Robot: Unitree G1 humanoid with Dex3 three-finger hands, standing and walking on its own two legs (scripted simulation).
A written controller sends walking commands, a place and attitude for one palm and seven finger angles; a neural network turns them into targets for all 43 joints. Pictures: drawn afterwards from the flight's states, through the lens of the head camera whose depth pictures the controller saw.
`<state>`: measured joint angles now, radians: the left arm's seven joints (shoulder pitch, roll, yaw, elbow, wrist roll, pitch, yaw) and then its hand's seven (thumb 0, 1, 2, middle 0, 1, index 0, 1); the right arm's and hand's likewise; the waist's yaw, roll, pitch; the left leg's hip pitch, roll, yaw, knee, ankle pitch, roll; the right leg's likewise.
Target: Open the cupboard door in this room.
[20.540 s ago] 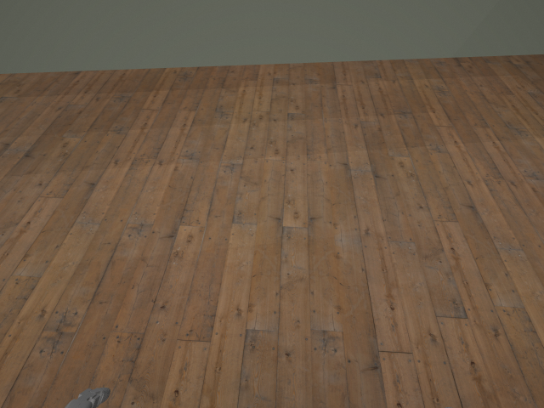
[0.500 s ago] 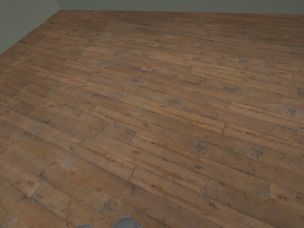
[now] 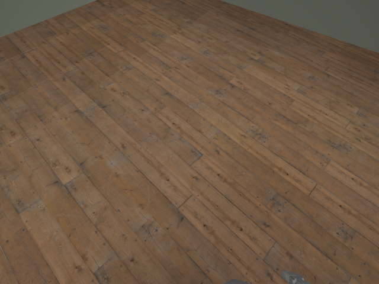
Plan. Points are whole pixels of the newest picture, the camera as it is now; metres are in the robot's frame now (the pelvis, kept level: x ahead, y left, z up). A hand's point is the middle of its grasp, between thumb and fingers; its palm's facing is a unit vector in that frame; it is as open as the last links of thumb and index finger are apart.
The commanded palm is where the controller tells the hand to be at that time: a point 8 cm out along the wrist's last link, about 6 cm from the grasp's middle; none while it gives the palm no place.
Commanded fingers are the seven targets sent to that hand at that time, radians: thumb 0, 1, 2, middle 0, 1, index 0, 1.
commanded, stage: turn or walk to find it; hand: left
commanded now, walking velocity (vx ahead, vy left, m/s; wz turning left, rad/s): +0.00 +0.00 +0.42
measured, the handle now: out of the picture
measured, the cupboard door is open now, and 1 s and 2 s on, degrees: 0 0 0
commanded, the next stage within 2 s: none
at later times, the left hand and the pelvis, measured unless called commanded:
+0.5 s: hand out of the picture +0.04 +0.14 -0.14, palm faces +0.21 -0.93 -0.29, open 7.4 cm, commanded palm none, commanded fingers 0.00 0.90 0.90 -0.20 -0.30 -0.20 -0.30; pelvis -0.02 -0.07 +0.00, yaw +13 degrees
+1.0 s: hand out of the picture -0.14 +0.17 -0.19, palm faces +0.48 -0.85 -0.23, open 7.4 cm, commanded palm none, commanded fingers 0.00 0.90 0.90 -0.20 -0.30 -0.20 -0.30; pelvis -0.06 -0.02 +0.00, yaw +25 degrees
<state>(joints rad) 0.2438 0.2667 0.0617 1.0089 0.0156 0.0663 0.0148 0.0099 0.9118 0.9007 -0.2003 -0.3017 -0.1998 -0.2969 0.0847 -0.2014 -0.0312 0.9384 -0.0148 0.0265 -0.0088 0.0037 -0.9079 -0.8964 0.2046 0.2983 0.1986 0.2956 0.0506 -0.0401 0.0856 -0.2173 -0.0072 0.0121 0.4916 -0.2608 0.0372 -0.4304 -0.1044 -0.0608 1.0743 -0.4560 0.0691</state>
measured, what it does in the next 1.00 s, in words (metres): steps on the spot, turning left: right foot, then left foot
